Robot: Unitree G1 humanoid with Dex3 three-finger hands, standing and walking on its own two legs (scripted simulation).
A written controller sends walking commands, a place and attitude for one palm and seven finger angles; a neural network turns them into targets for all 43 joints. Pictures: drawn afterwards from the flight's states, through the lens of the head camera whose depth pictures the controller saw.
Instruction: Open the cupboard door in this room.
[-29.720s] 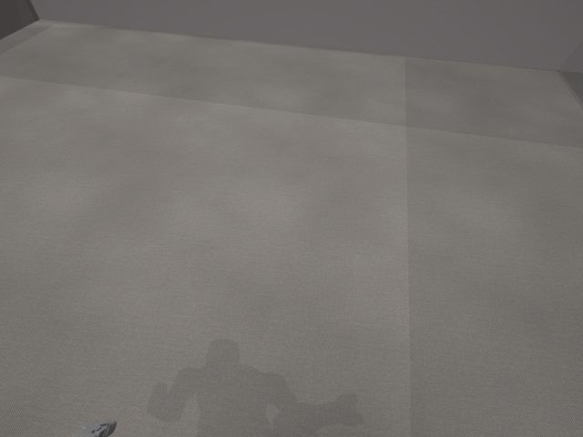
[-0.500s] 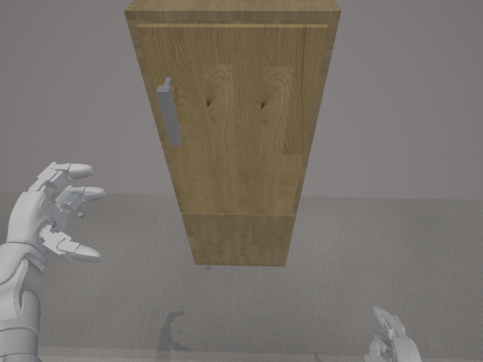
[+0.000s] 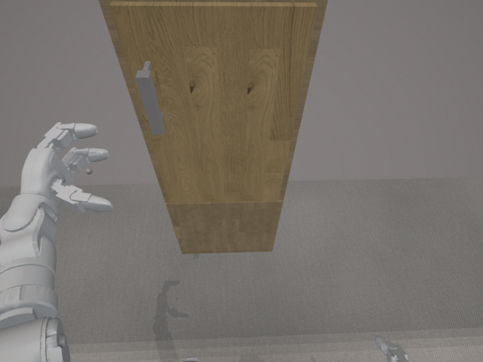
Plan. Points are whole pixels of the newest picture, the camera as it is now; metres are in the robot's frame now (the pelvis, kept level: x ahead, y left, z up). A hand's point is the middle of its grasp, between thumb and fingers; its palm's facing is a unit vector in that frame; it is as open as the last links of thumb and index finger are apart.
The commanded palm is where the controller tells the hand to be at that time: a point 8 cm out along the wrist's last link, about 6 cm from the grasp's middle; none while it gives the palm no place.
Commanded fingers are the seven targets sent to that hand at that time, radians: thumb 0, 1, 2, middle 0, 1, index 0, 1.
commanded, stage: move the hooked fingers beside the handle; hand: left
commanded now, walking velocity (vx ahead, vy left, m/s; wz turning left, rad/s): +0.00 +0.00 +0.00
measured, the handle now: (153, 99) +0.59 +0.20 +0.10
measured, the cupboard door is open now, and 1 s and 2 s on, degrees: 0 0 0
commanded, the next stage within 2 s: slide the fingers in behind the handle in 1.82 s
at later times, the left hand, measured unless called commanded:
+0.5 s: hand (107, 139) +0.46 +0.25 +0.12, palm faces +0.05 -1.00 +0.00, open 14.0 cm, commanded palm +0.44 +0.31 +0.11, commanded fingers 0.00 -0.50 0.30 -0.30 -1.20 -0.30 -1.20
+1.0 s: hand (116, 113) +0.54 +0.26 +0.11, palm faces +0.04 -1.00 +0.00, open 14.0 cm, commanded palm +0.52 +0.31 +0.11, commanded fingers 0.00 -0.50 0.30 -0.30 -1.20 -0.30 -1.20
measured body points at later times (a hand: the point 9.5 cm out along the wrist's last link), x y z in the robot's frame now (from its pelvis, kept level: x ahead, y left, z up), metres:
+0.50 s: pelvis +0.00 +0.00 -0.01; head +0.07 +0.02 +0.44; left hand +0.45 +0.31 +0.12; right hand +0.05 -0.27 -0.12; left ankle +0.04 +0.13 -0.71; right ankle -0.01 -0.13 -0.71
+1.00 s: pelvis +0.01 +0.01 -0.02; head +0.13 +0.03 +0.41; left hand +0.53 +0.31 +0.11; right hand -0.03 -0.26 -0.12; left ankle +0.04 +0.13 -0.71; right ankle -0.01 -0.13 -0.71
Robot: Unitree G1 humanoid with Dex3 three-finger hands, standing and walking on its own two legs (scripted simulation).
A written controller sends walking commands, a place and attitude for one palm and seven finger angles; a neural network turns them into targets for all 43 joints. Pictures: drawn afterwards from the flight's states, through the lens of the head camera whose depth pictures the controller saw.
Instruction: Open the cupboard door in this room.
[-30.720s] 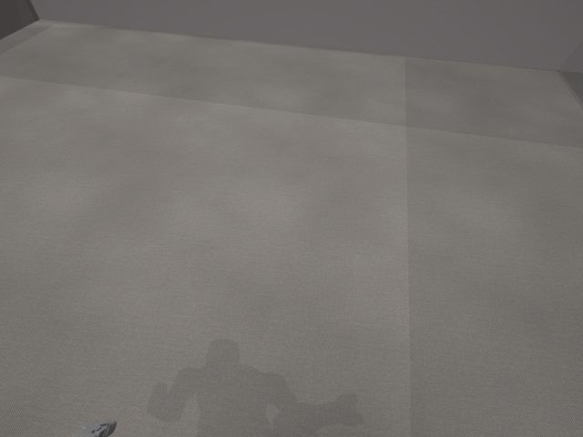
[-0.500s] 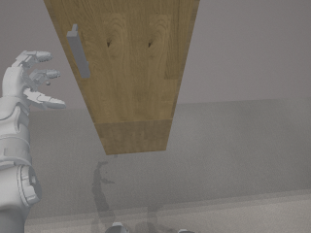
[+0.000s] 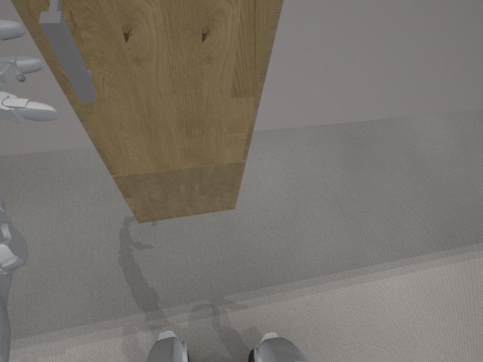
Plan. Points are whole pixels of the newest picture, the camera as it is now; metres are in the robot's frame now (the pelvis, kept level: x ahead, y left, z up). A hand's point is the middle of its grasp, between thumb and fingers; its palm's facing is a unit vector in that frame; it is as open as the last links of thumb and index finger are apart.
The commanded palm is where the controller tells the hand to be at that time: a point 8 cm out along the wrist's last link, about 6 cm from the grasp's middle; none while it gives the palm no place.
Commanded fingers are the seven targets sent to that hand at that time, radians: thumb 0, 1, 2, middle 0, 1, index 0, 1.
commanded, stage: move the hooked fingers beside the handle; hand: left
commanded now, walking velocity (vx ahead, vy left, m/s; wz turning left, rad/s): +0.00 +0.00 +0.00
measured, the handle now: (73, 53) +0.58 +0.21 +0.12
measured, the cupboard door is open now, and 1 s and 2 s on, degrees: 0 0 0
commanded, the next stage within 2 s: slide the fingers in behind the handle in 0.82 s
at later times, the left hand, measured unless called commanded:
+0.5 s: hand (23, 81) +0.51 +0.27 +0.13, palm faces +0.09 -1.00 -0.01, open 14.0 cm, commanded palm +0.50 +0.31 +0.12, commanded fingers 0.00 -0.50 0.30 -0.30 -1.20 -0.30 -1.20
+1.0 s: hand (18, 79) +0.52 +0.28 +0.13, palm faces +0.09 -1.00 -0.01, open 14.0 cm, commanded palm +0.50 +0.31 +0.12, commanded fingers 0.00 -0.50 0.30 -0.30 -1.20 -0.30 -1.20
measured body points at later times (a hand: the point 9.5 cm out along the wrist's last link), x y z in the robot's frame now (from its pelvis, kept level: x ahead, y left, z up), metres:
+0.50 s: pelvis +0.01 +0.00 +0.00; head +0.12 +0.03 +0.44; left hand +0.50 +0.32 +0.13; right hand +0.01 -0.26 -0.10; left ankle +0.03 +0.12 -0.69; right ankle -0.02 -0.14 -0.69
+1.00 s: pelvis +0.00 +0.00 -0.01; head +0.12 +0.03 +0.43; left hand +0.51 +0.33 +0.13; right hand -0.03 -0.27 -0.10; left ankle +0.03 +0.12 -0.69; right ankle -0.02 -0.14 -0.69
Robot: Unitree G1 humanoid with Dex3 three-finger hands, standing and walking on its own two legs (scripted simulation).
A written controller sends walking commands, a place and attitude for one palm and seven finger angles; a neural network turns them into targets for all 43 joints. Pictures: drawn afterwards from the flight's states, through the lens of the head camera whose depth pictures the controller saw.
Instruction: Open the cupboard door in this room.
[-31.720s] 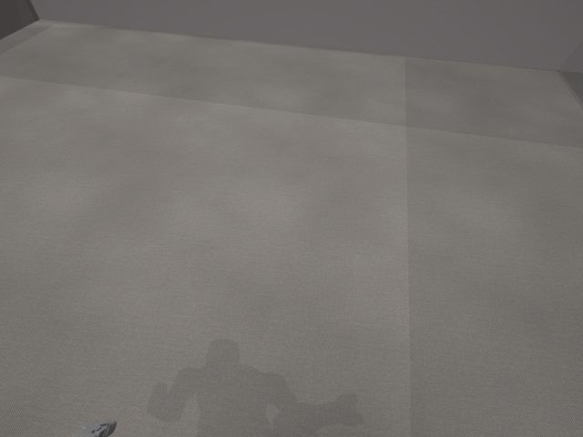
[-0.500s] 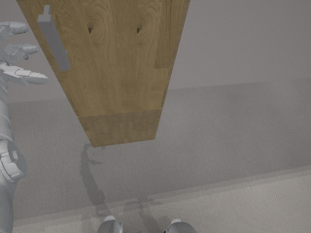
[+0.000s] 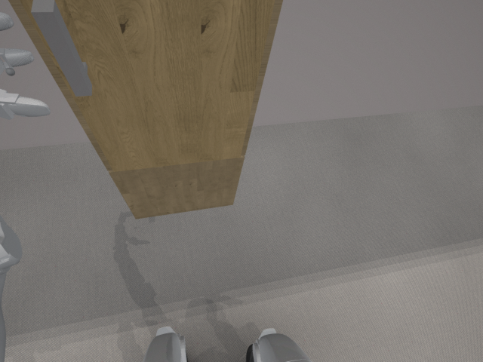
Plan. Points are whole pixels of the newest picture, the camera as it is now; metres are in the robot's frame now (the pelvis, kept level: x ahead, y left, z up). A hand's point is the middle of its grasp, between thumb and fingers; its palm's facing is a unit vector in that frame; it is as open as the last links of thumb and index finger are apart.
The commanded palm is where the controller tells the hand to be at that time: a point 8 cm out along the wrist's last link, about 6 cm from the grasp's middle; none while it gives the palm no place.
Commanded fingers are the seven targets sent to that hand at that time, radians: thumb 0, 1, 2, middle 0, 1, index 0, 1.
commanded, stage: slide the fingers in behind the handle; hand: left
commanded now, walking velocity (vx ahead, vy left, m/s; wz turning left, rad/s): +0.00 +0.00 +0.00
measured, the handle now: (67, 44) +0.58 +0.22 +0.13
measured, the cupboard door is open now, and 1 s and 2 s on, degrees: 0 0 0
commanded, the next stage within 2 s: close the thumb around the handle in 1.52 s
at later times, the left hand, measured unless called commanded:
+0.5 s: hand (36, 71) +0.53 +0.25 +0.12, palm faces +0.12 -0.99 +0.00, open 14.3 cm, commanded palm +0.51 +0.27 +0.13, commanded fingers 0.00 -0.50 0.30 -0.30 -1.20 -0.30 -1.20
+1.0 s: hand (83, 66) +0.53 +0.19 +0.13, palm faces +0.09 -1.00 +0.03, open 14.1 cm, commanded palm +0.50 +0.23 +0.13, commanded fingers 0.00 -0.50 0.30 -0.30 -1.20 -0.30 -1.20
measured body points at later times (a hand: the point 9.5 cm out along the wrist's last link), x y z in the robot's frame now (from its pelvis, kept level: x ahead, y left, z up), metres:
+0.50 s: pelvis +0.01 +0.00 +0.00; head +0.12 +0.03 +0.44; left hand +0.51 +0.30 +0.13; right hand -0.01 -0.26 -0.10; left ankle +0.03 +0.12 -0.69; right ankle -0.02 -0.14 -0.69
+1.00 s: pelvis +0.01 +0.00 +0.00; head +0.11 +0.02 +0.44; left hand +0.52 +0.24 +0.13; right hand +0.00 -0.27 -0.11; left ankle +0.03 +0.12 -0.69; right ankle -0.02 -0.14 -0.69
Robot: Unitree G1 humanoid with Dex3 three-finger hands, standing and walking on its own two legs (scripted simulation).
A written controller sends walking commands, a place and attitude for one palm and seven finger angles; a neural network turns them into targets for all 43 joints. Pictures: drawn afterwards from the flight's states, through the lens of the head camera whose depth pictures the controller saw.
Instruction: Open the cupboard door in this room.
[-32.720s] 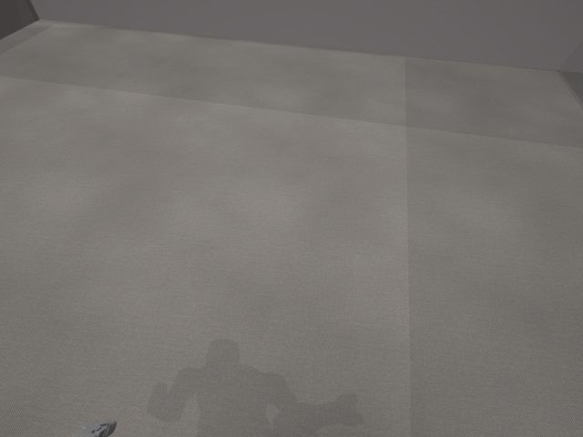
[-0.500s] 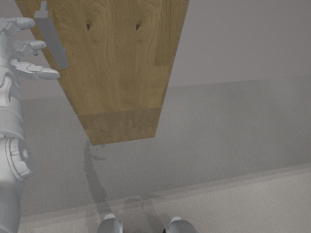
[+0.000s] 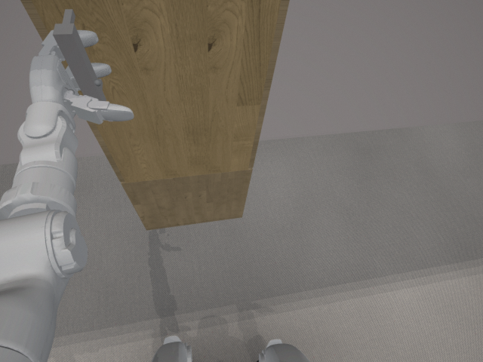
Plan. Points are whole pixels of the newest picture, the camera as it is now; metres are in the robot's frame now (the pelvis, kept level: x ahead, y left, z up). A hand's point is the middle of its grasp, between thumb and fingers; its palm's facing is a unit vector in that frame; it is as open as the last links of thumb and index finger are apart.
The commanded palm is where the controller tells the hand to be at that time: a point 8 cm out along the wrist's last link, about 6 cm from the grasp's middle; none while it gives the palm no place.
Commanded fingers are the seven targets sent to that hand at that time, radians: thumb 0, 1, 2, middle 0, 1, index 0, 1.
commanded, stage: slide the fingers in behind the handle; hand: left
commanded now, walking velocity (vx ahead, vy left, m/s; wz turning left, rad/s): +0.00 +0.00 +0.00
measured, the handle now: (84, 62) +0.58 +0.21 +0.13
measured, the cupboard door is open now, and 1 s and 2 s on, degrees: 0 0 21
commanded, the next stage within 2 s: close the thumb around the handle in 0.52 s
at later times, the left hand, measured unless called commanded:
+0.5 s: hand (100, 84) +0.53 +0.18 +0.13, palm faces +0.09 -1.00 -0.01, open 14.1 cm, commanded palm +0.50 +0.22 +0.12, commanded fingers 0.00 -0.50 0.30 -0.30 -1.20 -0.30 -1.20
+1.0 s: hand (95, 84) +0.53 +0.19 +0.13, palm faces +0.08 -1.00 +0.00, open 9.9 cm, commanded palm +0.50 +0.23 +0.12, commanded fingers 0.00 0.62 0.78 -0.38 -1.32 -0.38 -1.32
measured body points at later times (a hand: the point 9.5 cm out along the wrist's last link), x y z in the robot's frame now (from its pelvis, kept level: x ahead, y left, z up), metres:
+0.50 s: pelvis +0.00 -0.01 +0.00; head +0.10 +0.00 +0.44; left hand +0.52 +0.23 +0.13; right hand -0.03 -0.28 -0.11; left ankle +0.03 +0.13 -0.69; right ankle -0.03 -0.14 -0.69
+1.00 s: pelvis +0.00 +0.00 +0.00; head +0.10 +0.01 +0.44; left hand +0.52 +0.24 +0.13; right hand -0.02 -0.26 -0.11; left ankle +0.03 +0.13 -0.69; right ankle -0.03 -0.14 -0.69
